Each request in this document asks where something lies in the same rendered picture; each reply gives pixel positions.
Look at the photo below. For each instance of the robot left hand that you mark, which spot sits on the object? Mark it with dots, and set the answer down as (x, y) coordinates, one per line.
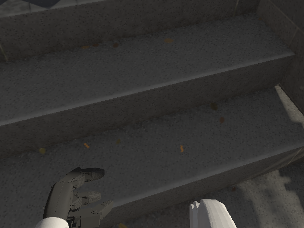
(63, 203)

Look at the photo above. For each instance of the robot right thigh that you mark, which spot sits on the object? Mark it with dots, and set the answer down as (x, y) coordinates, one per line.
(209, 213)

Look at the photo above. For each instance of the left robot forearm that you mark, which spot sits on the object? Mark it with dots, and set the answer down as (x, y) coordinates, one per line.
(52, 222)

